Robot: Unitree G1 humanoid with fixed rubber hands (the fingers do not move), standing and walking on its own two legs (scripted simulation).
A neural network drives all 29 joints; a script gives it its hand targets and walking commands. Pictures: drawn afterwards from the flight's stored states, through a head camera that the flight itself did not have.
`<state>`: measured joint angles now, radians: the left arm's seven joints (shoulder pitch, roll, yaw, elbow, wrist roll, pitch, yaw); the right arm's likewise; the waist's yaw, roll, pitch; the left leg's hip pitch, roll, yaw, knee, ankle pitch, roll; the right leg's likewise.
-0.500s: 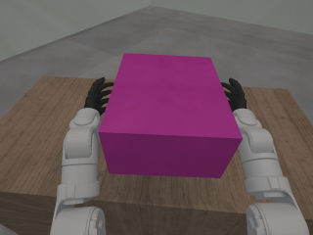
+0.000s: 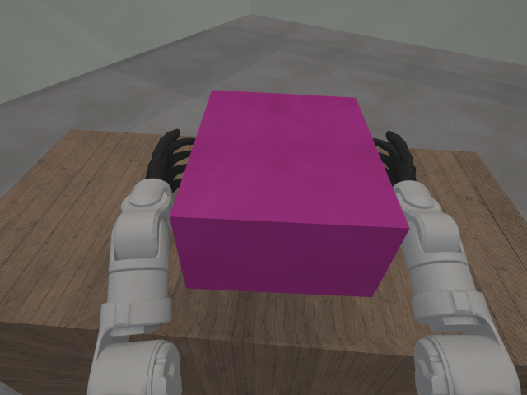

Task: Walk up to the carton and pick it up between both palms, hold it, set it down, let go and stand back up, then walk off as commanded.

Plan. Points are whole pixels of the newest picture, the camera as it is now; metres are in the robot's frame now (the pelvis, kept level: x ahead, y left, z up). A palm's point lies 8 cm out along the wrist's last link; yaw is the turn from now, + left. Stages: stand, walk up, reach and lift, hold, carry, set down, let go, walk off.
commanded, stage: hold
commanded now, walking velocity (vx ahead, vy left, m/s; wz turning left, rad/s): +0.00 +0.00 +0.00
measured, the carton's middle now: (282, 180) +0.38 -0.01 +0.16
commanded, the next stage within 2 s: none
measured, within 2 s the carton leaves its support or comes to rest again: neither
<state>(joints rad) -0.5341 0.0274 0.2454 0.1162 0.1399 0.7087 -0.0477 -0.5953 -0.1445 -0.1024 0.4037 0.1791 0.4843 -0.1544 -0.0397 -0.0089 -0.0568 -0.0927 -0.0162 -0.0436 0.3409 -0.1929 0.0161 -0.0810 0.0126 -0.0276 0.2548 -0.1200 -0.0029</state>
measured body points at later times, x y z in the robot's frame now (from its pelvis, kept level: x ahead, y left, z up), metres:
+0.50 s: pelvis +0.01 +0.00 +0.00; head -0.04 +0.01 +0.45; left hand +0.37 +0.18 +0.18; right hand +0.38 -0.18 +0.17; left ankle +0.00 +0.11 -0.75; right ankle +0.01 -0.12 -0.75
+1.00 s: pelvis +0.01 +0.00 +0.00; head -0.03 +0.02 +0.45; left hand +0.37 +0.18 +0.17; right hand +0.38 -0.18 +0.17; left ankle +0.00 +0.11 -0.75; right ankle +0.01 -0.12 -0.75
